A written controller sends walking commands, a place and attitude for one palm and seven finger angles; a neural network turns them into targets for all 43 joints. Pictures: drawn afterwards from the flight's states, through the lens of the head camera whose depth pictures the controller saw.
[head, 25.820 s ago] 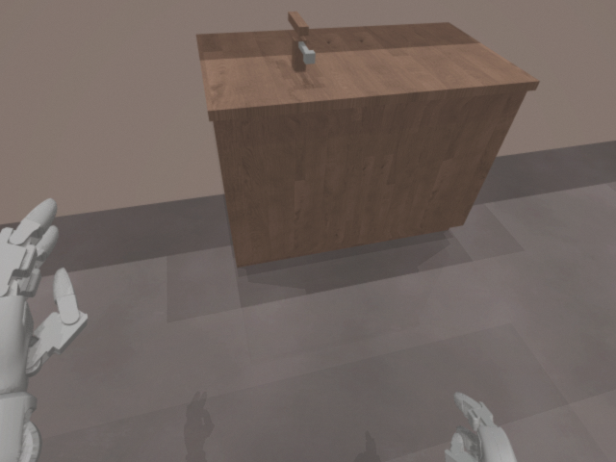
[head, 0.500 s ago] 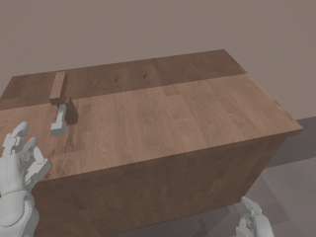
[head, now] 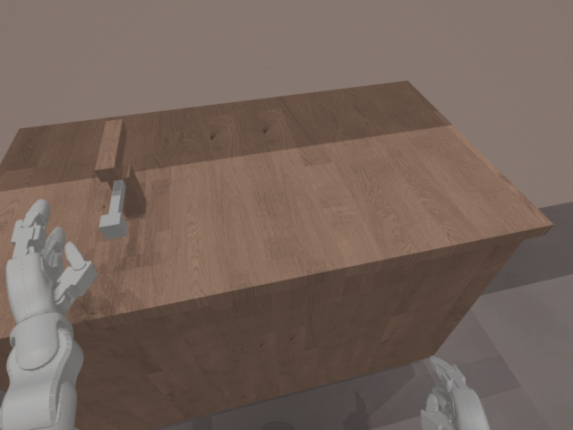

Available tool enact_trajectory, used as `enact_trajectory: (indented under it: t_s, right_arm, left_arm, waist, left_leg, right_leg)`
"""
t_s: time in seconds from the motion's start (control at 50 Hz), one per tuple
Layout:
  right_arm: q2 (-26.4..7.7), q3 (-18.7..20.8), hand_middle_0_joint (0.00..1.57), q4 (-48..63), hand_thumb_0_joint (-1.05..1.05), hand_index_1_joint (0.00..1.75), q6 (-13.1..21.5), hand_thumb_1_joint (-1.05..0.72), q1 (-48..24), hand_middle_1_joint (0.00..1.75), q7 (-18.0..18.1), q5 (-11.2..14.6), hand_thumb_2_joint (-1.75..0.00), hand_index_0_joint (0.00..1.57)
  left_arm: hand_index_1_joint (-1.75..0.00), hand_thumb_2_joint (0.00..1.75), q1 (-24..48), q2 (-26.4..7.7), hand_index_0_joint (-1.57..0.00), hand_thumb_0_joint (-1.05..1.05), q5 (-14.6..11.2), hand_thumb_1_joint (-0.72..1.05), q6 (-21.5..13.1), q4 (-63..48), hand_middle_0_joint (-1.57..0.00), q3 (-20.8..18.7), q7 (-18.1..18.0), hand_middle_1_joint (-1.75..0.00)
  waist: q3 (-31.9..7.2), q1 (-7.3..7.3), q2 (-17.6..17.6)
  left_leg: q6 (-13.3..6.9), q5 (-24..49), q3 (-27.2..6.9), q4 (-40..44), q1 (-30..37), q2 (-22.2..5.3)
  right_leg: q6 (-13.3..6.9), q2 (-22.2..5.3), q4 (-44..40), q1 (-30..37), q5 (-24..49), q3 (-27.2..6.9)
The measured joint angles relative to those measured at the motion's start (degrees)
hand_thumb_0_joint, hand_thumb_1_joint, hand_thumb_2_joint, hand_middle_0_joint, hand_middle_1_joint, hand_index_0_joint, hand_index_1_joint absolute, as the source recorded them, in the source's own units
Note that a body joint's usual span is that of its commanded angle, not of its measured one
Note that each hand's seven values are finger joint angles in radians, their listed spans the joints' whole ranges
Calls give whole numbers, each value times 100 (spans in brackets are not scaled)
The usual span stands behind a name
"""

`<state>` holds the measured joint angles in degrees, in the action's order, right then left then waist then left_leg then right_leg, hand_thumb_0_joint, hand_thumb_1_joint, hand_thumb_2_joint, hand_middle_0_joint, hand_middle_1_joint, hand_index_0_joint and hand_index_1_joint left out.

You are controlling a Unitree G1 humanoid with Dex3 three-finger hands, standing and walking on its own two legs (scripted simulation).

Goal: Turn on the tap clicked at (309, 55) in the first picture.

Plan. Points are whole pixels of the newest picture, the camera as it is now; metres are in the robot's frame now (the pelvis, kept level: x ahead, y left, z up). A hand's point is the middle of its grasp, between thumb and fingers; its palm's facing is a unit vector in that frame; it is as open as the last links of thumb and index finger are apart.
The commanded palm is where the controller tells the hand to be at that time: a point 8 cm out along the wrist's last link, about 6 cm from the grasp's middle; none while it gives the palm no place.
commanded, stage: reach beside the lever's end, fingers flat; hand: left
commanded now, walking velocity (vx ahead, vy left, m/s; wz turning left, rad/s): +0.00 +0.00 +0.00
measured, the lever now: (113, 225) +0.36 +0.30 +0.09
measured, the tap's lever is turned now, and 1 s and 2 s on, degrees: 0 0 18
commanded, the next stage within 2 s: push the lever round in 0.98 s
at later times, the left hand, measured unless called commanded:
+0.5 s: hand (94, 243) +0.32 +0.31 +0.10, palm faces +0.54 -0.84 -0.10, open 7.8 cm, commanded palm +0.28 +0.35 +0.09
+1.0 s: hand (88, 246) +0.33 +0.33 +0.08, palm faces +0.57 -0.82 -0.10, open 7.8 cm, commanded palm +0.29 +0.35 +0.09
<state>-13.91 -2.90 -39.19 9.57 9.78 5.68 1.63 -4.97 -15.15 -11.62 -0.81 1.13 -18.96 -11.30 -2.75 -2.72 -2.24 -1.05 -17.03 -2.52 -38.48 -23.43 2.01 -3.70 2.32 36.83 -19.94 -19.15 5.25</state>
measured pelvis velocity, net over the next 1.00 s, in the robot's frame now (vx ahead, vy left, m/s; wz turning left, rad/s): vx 0.01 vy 0.01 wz -0.02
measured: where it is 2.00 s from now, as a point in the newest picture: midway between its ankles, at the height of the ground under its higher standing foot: outside the picture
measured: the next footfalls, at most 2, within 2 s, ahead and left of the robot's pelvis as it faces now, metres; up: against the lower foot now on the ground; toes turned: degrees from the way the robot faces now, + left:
none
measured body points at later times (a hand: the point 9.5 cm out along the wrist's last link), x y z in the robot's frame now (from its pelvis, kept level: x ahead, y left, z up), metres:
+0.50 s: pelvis +0.00 +0.00 +0.00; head +0.02 -0.01 +0.45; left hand +0.29 +0.35 +0.11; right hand +0.15 -0.25 -0.10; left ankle +0.03 +0.11 -0.72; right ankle +0.00 -0.08 -0.72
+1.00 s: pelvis +0.01 +0.01 -0.01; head +0.04 +0.01 +0.44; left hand +0.29 +0.37 +0.09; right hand +0.15 -0.25 -0.11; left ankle +0.03 +0.11 -0.72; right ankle +0.00 -0.08 -0.72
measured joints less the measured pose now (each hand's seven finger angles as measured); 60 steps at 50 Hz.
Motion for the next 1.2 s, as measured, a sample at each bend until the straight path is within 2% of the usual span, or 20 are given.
enact_trajectory:
  t_s: [0.08, 0.16, 0.32, 0.46, 0.58, 0.76, 0.86, 0.92, 1.02, 1.08, 1.2]
  right_arm:
    - [-40, 20, 20, -52, 1, 30, 12, -90, 16, 30, 13, 6, -90, 21]
    - [-36, 19, 20, -75, 1, 30, -30, -90, 45, 30, 44, 33, -90, 21]
    - [-49, 44, 20, -41, 1, 30, -128, -90, 165, 30, 16, 9, -90, 21]
    - [-134, 97, 20, -68, 1, 30, -156, -90, 299, 30, -17, 16, -90, 21]
    - [-124, 98, 20, -78, 1, 30, -234, -90, 337, 30, -6, 22, -90, 21]
    - [-141, 171, 20, -18, 1, 30, -290, -90, 445, 30, -99, -16, -90, 21]
    - [-118, 157, 20, 12, 1, 30, -367, -90, 474, 30, -97, 33, -90, 21]
    - [-98, 148, 20, 50, 1, 30, -392, -90, 450, 30, -86, 27, -90, 21]
    - [-111, 175, 20, 48, 1, 30, -339, -90, 382, 30, -107, -41, -90, 21]
    - [-109, 165, 20, -10, 1, 30, -334, -90, 334, 30, -97, -32, -90, 21]
    - [-90, 118, 20, 30, 1, 30, -351, -90, 299, 30, -41, 39, -90, 21]
  left_arm:
    - [-21, 90, 222, -46, -17, 1, -23, 90, -156, 282, -17, -5, 137, -21]
    - [-20, 90, 519, -145, -17, 1, -51, 90, -141, 712, -17, -68, 249, -20]
    - [-18, 90, 857, -333, -16, 1, 15, 90, -304, 1355, -16, -385, 258, -18]
    - [-16, 90, 1105, -430, -16, 1, 23, 90, -573, 1748, -16, -470, 428, -16]
    - [-15, 90, 1353, -532, -15, 1, 6, 90, -611, 2200, -16, -600, 557, -15]
    - [-15, 90, 1321, -529, -15, 2, 70, 90, -883, 2172, -15, -668, 582, -15]
    - [-15, 90, 1197, -520, -15, 1, -26, 90, -754, 2245, -15, -667, 693, -15]
    - [-15, 90, 1147, -521, -16, 1, 10, 90, -676, 2269, -16, -740, 648, -15]
    - [-15, 90, 1088, -432, -15, 2, 106, 90, -924, 2026, -15, -761, 490, -15]
    - [-15, 90, 1199, -439, -15, 2, 64, 90, -1053, 2039, -15, -705, 551, -15]
    - [-15, 90, 1382, -481, -15, 1, 15, 90, -710, 2203, -15, -512, 707, -15]
  waist:
    - [-15, 19, -24]
    - [-20, 61, -4]
    - [-65, 165, 22]
    - [-67, 173, -24]
    - [-89, 221, 18]
    - [-156, 249, -14]
    - [-220, 242, 2]
    - [-201, 243, 38]
    - [-145, 211, 32]
    - [-155, 187, 30]
    - [-173, 193, 3]
  left_leg:
    - [-12, 15, 4, -19, -79, 6]
    - [-11, 31, 14, -8, -116, 1]
    - [-4, -8, 42, -73, -238, -45]
    - [-13, -68, 29, -184, -379, -51]
    - [-18, -91, 43, -220, -489, -54]
    - [-36, -182, 82, -308, -579, -77]
    - [-55, -196, 106, -265, -523, -65]
    - [-56, -195, 101, -267, -527, -67]
    - [-61, -224, 66, -365, -593, -62]
    - [-69, -236, 42, -414, -629, -43]
    - [-86, -187, 39, -344, -592, -20]
  right_leg:
    - [11, -7, 22, -81, 14, -2]
    - [10, -4, 21, -126, 28, -12]
    - [-2, 41, 51, -248, 27, -41]
    - [3, 49, 118, -365, -13, -25]
    - [8, 51, 163, -484, -37, -38]
    - [25, 73, 201, -565, -83, -80]
    - [46, 62, 173, -520, -98, -108]
    - [46, 64, 165, -518, -95, -103]
    - [51, 62, 216, -550, -111, -65]
    - [60, 45, 259, -574, -131, -39]
    - [79, 22, 194, -535, -90, -37]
